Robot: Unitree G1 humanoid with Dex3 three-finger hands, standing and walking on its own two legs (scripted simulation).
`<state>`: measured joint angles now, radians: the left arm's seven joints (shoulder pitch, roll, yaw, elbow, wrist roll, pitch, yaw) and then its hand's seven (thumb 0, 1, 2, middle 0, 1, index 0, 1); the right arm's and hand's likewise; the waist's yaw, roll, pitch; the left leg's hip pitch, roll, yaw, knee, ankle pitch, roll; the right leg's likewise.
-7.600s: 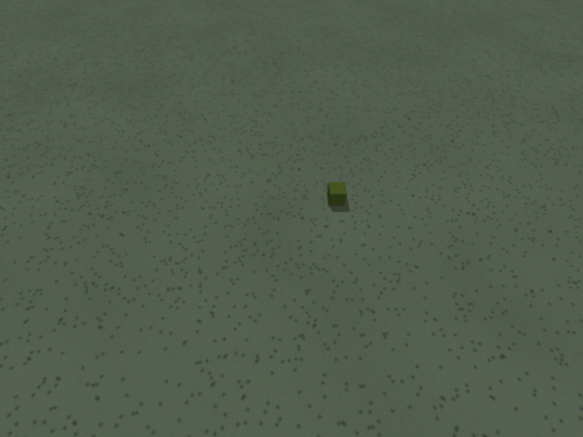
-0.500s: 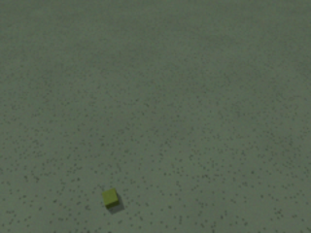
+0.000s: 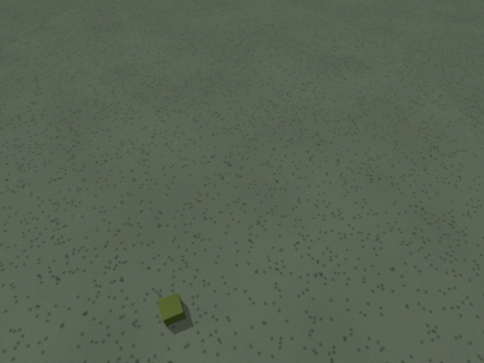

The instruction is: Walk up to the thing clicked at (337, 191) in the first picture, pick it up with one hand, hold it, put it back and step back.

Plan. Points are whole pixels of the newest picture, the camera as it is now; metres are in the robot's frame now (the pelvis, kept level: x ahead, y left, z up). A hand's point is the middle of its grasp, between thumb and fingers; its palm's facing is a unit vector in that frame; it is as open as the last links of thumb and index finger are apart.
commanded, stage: stand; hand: left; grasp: from above
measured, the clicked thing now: (172, 309) +0.43 +0.27 -0.74
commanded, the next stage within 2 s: rise first in 0.18 s
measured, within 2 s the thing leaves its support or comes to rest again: neither
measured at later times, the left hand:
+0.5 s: hand out of the picture +0.13 +0.25 -0.17, palm faces +0.01 -0.94 -0.33, open 8.6 cm
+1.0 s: hand out of the picture +0.11 +0.27 -0.22, palm faces -0.10 -0.88 -0.45, open 14.1 cm
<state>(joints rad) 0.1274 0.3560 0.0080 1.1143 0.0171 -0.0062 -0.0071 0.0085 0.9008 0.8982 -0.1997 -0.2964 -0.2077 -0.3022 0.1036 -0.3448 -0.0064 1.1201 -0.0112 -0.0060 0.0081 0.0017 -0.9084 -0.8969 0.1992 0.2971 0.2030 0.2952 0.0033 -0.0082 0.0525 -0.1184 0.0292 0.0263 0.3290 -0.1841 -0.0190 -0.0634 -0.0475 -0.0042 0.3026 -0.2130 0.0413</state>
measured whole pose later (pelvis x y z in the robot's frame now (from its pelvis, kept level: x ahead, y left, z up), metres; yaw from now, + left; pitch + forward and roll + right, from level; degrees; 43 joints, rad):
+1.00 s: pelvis -0.02 +0.00 -0.08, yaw +0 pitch +15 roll -2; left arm 0.18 0.33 0.16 0.58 0.23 0.20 -0.01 0.00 -0.55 1.01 -0.09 -1.06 -0.09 -1.07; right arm 0.21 -0.24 -0.04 0.60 0.00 -0.12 -0.03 0.01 -0.95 -0.91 0.20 0.30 0.20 0.29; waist -0.02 0.00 -0.09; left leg -0.85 0.05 -0.02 1.05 -0.47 -0.02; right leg -0.78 -0.03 -0.01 1.02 -0.51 0.04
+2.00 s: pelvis -0.12 -0.01 -0.38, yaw -5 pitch +33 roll -5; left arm -0.69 0.65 0.21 1.21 1.02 -0.02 0.36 0.00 -0.49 0.96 -0.10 -1.12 -0.13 -1.10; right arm 0.12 -0.25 -0.03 0.79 -0.09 -0.12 0.09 0.00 -0.91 -0.90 0.20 0.30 0.20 0.29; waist -0.09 0.00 -0.10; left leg -2.10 0.05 -0.13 2.13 -0.61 -0.04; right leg -2.02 0.02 -0.02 2.12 -0.68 0.04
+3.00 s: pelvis -0.10 +0.00 -0.45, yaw -9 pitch +33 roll -8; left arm -0.94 0.81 0.29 1.47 1.07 -0.03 0.40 0.00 -0.55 0.98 -0.09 -1.06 -0.11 -1.05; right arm 0.11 -0.28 0.06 0.78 -0.15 -0.12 0.20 0.00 -0.92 -0.90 0.20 0.30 0.20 0.29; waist -0.19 -0.03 0.00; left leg -2.33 0.05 -0.20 2.41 -0.68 -0.05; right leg -2.22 0.05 -0.05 2.36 -0.73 0.06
